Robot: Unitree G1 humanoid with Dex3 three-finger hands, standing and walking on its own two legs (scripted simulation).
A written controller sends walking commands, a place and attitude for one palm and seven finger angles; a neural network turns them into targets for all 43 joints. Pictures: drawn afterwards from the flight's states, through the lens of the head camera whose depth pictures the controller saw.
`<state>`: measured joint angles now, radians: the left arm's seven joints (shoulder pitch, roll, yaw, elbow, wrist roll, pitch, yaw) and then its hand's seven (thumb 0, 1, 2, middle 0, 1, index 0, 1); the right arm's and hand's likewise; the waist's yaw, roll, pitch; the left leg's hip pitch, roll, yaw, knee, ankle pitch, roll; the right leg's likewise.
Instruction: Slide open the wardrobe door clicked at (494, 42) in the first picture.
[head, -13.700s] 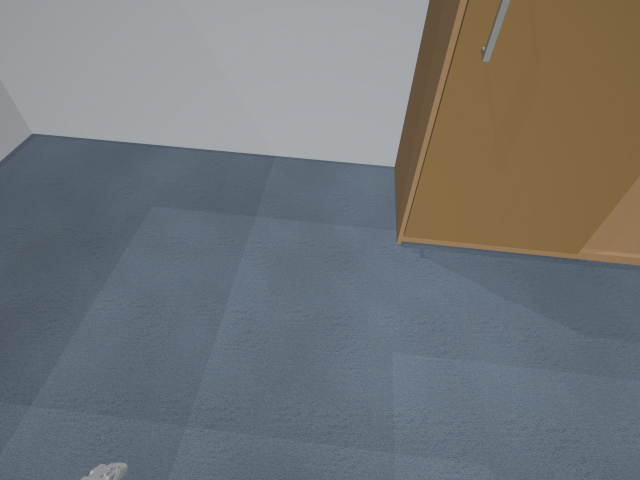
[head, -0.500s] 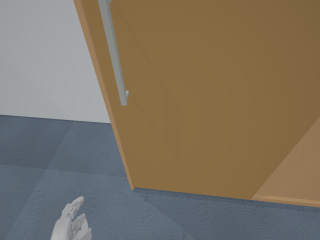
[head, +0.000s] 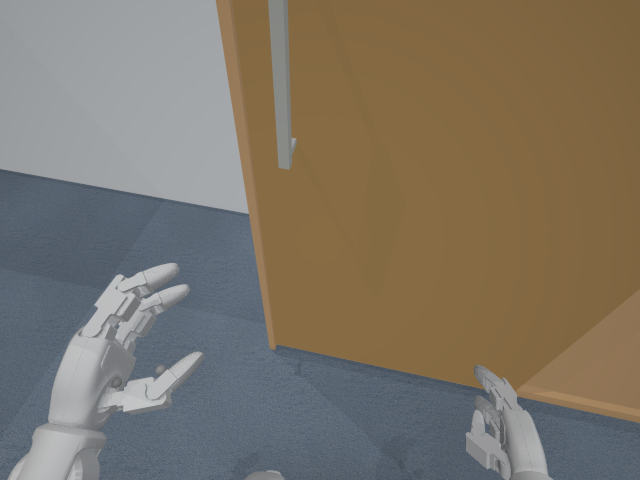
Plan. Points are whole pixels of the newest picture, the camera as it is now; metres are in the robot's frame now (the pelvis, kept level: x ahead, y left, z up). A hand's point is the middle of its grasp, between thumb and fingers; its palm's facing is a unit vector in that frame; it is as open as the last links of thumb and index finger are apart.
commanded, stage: raise the hand with hooked fingers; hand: left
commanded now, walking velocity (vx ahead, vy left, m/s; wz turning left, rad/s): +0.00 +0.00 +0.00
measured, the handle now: (285, 60) +0.55 +0.12 +0.24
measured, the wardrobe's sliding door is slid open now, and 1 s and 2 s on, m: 0.00 0.00 0.00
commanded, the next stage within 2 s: move the hooked fingers beside the handle in 1.46 s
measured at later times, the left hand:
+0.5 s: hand (112, 281) +0.26 +0.24 +0.15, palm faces -0.05 -0.99 -0.11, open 12.8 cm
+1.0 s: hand (40, 158) +0.30 +0.28 +0.27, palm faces +0.05 -0.99 -0.11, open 14.0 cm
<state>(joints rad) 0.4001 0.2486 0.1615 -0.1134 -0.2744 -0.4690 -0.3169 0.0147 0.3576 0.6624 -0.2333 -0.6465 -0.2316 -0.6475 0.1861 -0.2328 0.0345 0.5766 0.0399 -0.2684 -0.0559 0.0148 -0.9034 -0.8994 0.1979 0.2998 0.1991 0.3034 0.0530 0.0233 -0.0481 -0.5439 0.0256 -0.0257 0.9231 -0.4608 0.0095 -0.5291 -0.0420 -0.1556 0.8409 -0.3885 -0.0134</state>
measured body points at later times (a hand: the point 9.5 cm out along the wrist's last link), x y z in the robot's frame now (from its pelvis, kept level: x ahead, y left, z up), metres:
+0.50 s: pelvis +0.02 +0.02 +0.03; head +0.01 +0.02 +0.48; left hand +0.25 +0.30 +0.16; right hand +0.20 -0.23 -0.02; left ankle +0.01 +0.11 -0.70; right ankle +0.03 -0.12 -0.70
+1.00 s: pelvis +0.02 -0.01 +0.04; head -0.01 -0.03 +0.49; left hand +0.29 +0.33 +0.27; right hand +0.20 -0.23 -0.02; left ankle +0.01 +0.11 -0.70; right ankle +0.03 -0.12 -0.70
